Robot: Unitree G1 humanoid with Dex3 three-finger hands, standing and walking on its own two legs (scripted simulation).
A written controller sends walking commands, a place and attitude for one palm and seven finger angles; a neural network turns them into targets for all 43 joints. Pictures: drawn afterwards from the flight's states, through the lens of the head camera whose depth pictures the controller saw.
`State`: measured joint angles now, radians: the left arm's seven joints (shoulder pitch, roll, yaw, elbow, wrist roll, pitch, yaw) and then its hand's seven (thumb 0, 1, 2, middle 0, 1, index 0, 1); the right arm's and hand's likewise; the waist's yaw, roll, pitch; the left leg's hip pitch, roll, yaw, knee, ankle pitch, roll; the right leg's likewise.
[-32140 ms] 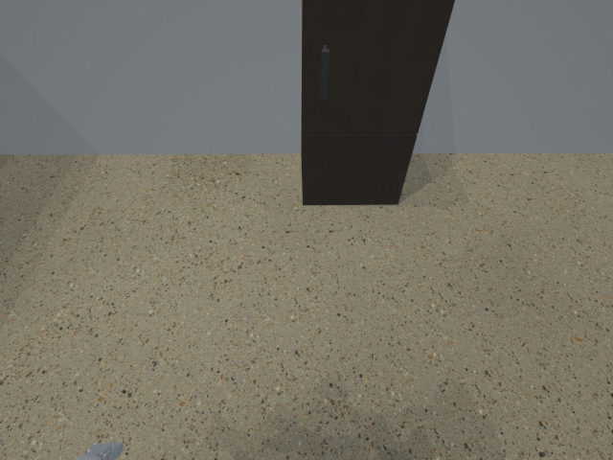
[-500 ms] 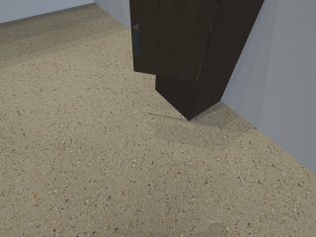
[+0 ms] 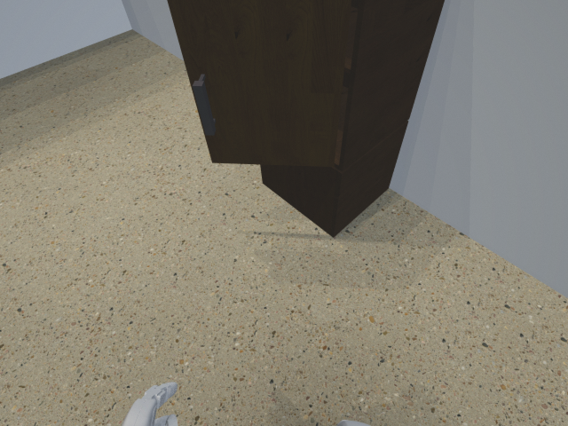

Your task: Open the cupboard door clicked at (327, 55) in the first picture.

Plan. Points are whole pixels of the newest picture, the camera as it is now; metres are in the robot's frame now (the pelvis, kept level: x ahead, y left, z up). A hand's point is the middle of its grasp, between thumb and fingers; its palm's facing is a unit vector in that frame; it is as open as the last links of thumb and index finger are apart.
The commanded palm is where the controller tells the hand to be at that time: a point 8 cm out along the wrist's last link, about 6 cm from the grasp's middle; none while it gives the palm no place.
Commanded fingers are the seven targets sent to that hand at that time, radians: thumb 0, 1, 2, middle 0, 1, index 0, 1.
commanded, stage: take the last steps up to it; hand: left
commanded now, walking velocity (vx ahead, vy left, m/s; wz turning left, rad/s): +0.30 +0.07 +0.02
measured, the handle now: (206, 105) +0.91 +0.24 -0.09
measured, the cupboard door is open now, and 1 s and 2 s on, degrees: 41 41 41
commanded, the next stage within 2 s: come to a stop and stand still in 0.66 s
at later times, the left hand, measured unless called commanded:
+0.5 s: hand out of the picture +0.12 +0.24 -0.17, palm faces +0.07 -0.98 -0.16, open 7.4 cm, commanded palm none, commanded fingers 0.00 0.90 0.90 -0.20 -0.30 -0.20 -0.30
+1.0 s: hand (185, 265) +0.44 +0.22 -0.15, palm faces -0.05 -0.98 -0.20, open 7.4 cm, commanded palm none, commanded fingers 0.00 0.90 0.90 -0.20 -0.30 -0.20 -0.30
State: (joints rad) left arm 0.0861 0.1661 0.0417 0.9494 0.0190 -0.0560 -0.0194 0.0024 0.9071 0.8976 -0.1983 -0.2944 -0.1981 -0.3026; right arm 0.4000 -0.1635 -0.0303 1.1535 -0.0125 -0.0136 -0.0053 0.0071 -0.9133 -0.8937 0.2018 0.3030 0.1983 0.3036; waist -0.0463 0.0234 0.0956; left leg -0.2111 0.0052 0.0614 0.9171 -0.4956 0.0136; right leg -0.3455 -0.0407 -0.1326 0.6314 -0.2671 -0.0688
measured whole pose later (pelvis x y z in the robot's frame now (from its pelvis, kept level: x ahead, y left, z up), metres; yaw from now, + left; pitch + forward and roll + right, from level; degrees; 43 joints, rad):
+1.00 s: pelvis +0.33 +0.05 +0.01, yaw -2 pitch -1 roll +1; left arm 0.11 0.17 0.02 1.02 0.01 -0.01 0.02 0.00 0.91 0.90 -0.20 -0.29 -0.20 -0.30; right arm 0.29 -0.16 -0.02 1.09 0.00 0.02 -0.02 0.01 -0.91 -0.89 0.20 0.30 0.20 0.30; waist -0.04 -0.01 0.08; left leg -0.27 0.02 0.07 0.59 -0.31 -0.05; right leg -0.26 -0.05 -0.11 0.54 -0.26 -0.02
